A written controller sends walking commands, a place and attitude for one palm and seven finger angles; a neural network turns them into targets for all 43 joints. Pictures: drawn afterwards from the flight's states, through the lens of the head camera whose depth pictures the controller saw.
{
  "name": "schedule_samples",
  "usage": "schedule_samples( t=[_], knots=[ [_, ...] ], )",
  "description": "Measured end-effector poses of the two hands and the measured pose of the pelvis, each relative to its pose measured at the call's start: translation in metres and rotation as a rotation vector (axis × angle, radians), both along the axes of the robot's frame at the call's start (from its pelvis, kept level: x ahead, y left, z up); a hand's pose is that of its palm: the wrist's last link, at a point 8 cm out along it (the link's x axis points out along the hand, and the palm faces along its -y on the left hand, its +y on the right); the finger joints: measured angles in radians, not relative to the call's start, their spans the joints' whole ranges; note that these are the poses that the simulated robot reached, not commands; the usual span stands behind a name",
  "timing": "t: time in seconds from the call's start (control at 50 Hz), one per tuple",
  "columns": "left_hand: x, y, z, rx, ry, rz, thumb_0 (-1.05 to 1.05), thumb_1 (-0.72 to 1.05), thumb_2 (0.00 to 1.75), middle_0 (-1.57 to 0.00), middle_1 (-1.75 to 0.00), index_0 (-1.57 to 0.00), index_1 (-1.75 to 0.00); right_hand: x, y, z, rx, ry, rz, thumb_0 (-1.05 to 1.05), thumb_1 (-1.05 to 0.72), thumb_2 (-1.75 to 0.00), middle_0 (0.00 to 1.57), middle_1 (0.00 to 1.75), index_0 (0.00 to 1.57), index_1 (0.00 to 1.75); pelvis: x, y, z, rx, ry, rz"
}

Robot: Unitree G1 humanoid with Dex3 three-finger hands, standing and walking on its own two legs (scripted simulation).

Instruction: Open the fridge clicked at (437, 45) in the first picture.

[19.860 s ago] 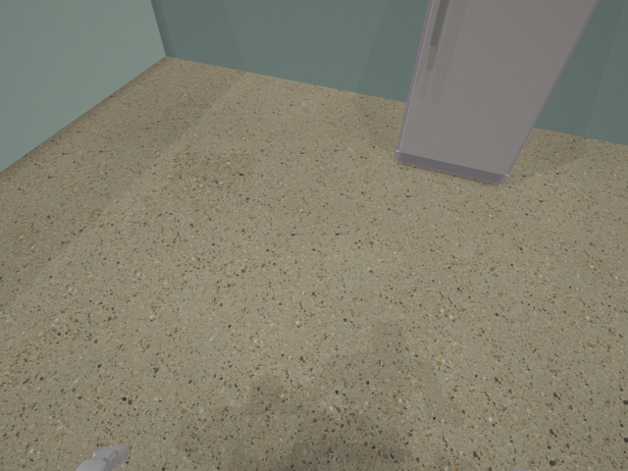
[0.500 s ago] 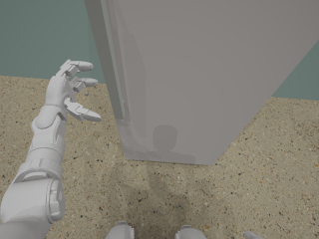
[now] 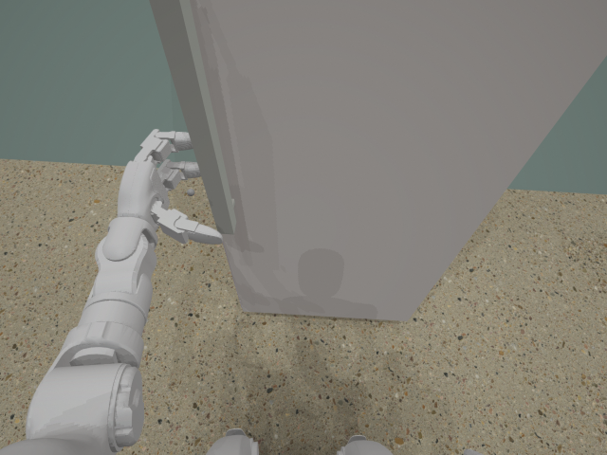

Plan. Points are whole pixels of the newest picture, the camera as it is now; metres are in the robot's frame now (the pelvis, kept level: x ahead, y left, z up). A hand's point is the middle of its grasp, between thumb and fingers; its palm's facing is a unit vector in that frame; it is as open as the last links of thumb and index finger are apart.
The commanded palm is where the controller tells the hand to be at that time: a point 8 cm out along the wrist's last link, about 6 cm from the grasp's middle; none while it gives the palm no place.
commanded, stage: feel for the door with the fingertips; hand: left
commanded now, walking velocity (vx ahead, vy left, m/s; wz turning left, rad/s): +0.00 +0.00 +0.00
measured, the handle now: (208, 124) +0.52 +0.12 +0.13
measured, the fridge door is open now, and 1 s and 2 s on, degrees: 0 0 0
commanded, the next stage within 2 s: slide the fingers in behind the handle in 0.40 s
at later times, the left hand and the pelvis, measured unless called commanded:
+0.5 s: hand (194, 170) +0.48 +0.14 +0.09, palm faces -0.09 -1.00 -0.01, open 13.7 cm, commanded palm +0.46 +0.20 +0.09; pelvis +0.00 -0.01 -0.01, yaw +0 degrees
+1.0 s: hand (198, 178) +0.46 +0.13 +0.09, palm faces -0.10 -0.99 -0.01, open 14.0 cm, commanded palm +0.44 +0.18 +0.09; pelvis +0.00 +0.00 +0.00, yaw +0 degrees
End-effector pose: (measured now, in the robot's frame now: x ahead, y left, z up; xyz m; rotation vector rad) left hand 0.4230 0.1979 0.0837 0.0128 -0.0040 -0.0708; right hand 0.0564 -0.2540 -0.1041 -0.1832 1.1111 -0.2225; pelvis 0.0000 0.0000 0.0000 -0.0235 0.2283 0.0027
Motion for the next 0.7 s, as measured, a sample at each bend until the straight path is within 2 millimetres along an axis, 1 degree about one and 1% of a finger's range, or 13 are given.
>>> schedule_samples(
  t=[0.08,0.16,0.26,0.36,0.52,0.62,0.7],
  knots=[
    [0.004,0.0,0.003,0.022,0.002,0.007,-0.02,-0.5,0.3,-0.29,-1.2,-0.29,-1.2,0.001,-0.003,-0.002,-0.005,0.002,0.011,0.0,-0.9,-0.9,0.2,0.3,0.2,0.3,-0.004,-0.003,-0.001,0.001,-0.001,0.008],
    [0.013,-0.001,0.007,0.022,0.008,0.001,-0.02,-0.5,0.3,-0.29,-1.2,-0.29,-1.2,-0.002,-0.008,-0.004,-0.014,0.014,0.014,0.0,-0.9,-0.9,0.21,0.3,0.2,0.3,-0.006,-0.007,-0.002,0.001,0.007,0.013],
    [0.026,-0.002,0.011,0.005,0.013,-0.009,-0.02,-0.5,0.3,-0.29,-1.2,-0.3,-1.2,-0.011,-0.015,-0.005,-0.026,0.035,-0.002,0.0,-0.9,-0.9,0.21,0.3,0.2,0.3,-0.006,-0.01,-0.003,0.003,0.024,0.01],
    [0.033,-0.004,0.006,-0.001,0.029,-0.017,-0.01,-0.5,0.3,-0.3,-1.2,-0.3,-1.2,-0.022,-0.02,-0.006,-0.031,0.072,-0.019,0.0,-0.9,-0.9,0.2,0.3,0.2,0.3,-0.003,-0.011,-0.004,0.005,0.041,0.003],
    [0.039,0.0,0.004,-0.001,0.014,-0.025,-0.02,-0.5,0.3,-0.34,-1.22,-0.35,-1.23,-0.034,-0.02,-0.006,-0.034,0.123,-0.04,0.0,-0.9,-0.9,0.2,0.3,0.2,0.3,0.001,-0.011,-0.005,0.003,0.055,0.0],
    [0.041,0.002,0.004,-0.003,0.019,-0.029,-0.02,-0.5,0.3,-0.36,-1.23,-0.37,-1.24,-0.033,-0.017,-0.006,-0.031,0.122,-0.047,0.0,-0.9,-0.9,0.2,0.3,0.2,0.3,0.003,-0.009,-0.005,0.0,0.057,-0.001],
    [0.038,0.002,0.004,-0.011,0.022,-0.018,-0.02,-0.5,0.3,-0.34,-1.22,-0.35,-1.22,-0.028,-0.012,-0.005,-0.02,0.105,-0.046,0.0,-0.9,-0.9,0.2,0.3,0.2,0.3,0.004,-0.006,-0.004,-0.001,0.054,-0.005]
  ],
)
